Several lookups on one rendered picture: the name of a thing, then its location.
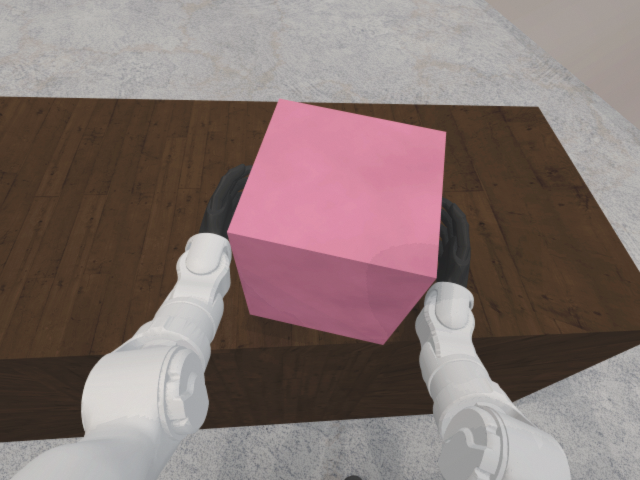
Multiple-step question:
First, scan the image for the right robot hand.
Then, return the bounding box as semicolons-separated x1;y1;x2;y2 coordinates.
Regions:
436;197;471;289

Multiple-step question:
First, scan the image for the carton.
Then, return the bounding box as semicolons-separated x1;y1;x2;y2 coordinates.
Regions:
227;99;446;345

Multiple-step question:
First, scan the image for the right robot upper arm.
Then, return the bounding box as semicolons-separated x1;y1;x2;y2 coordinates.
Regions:
438;405;571;480

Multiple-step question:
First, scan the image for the robot right forearm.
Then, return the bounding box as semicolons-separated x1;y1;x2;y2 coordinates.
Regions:
415;282;571;476

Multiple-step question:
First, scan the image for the pedestal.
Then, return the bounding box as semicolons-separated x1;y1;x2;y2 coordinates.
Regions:
0;96;640;442

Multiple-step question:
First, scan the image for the left robot hand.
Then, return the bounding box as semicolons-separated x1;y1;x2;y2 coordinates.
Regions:
198;164;253;240

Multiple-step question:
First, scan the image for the robot left forearm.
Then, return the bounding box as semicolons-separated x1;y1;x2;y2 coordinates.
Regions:
81;233;232;431

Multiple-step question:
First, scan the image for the left robot upper arm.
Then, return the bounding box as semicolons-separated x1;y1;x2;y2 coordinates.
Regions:
10;345;209;480

